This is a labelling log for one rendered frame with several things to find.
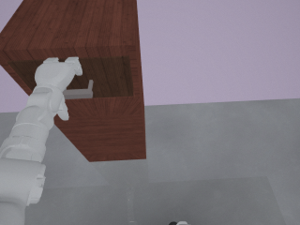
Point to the cabinet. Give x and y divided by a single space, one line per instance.
101 128

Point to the drawer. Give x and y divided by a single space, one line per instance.
111 75

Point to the robot left hand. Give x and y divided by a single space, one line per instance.
59 75

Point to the handle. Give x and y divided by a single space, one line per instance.
79 93

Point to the left robot forearm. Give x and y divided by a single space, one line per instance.
29 134

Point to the robot left upper arm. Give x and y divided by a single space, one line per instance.
21 184

